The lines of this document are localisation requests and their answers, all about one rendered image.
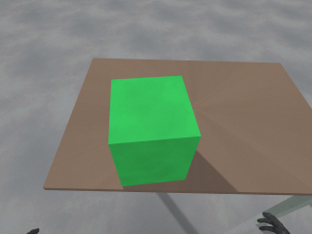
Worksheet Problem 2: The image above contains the carton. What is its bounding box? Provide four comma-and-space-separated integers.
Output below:
108, 75, 201, 186

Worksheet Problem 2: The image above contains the table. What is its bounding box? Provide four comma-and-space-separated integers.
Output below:
43, 58, 312, 225

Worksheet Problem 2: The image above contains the right robot hand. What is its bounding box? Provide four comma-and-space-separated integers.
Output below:
257, 212, 291, 234

